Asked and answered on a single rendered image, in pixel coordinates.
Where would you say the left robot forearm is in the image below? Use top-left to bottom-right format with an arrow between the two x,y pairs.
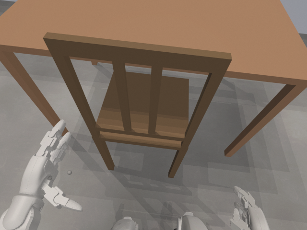
0,194 -> 45,230

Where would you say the robot right shin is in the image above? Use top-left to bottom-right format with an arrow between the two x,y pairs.
183,212 -> 193,216

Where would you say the robot left thigh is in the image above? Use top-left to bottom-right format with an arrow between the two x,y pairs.
111,219 -> 139,230

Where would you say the robot right hand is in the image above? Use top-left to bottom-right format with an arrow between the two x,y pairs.
230,186 -> 270,230

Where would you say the chair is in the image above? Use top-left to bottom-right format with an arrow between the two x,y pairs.
43,32 -> 232,178

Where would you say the table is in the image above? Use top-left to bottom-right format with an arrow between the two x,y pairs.
0,0 -> 307,157

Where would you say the robot left hand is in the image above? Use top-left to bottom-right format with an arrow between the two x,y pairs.
19,119 -> 83,212

